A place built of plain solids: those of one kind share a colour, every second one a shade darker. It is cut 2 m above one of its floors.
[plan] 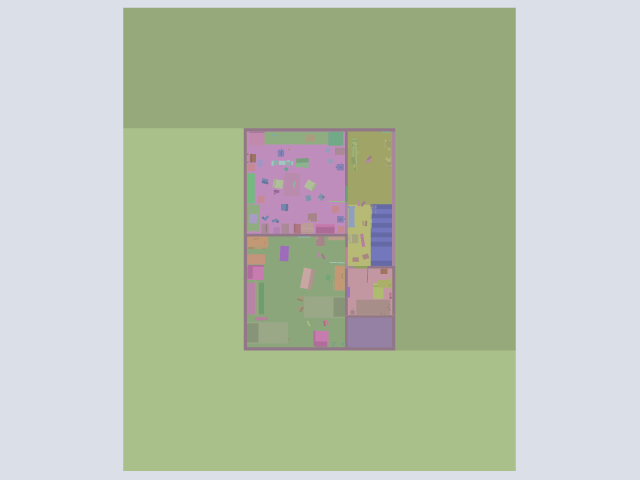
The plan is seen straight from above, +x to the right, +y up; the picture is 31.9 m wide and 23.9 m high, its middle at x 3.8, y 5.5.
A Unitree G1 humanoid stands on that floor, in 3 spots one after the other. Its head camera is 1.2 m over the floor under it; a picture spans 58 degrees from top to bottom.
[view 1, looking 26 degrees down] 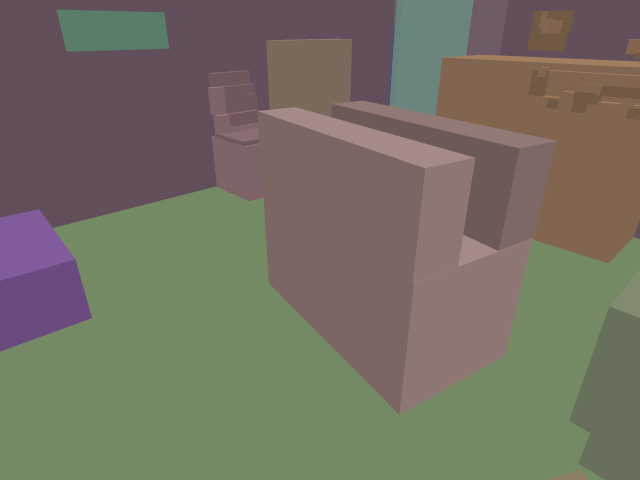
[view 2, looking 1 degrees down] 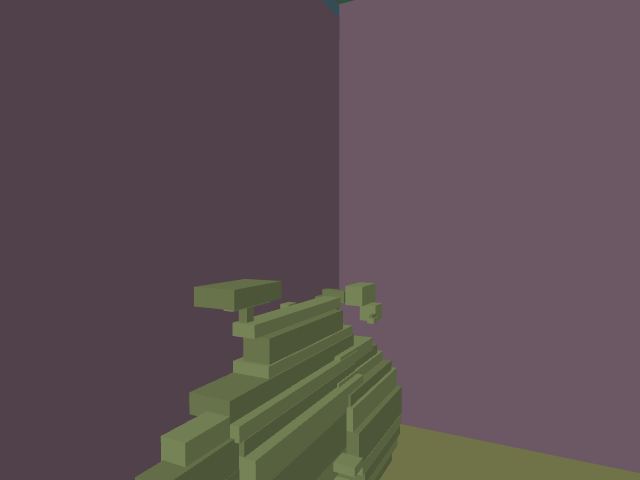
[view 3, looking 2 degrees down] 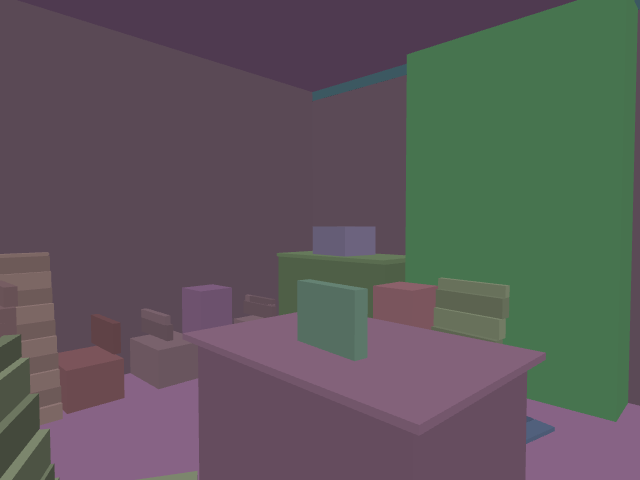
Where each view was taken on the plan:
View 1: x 1.88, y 2.52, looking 47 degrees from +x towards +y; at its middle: drying_rack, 1.68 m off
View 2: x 6.38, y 8.28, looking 117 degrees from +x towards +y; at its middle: wall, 2.63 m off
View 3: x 3.67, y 9.32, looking -136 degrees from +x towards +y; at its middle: microwave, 4.19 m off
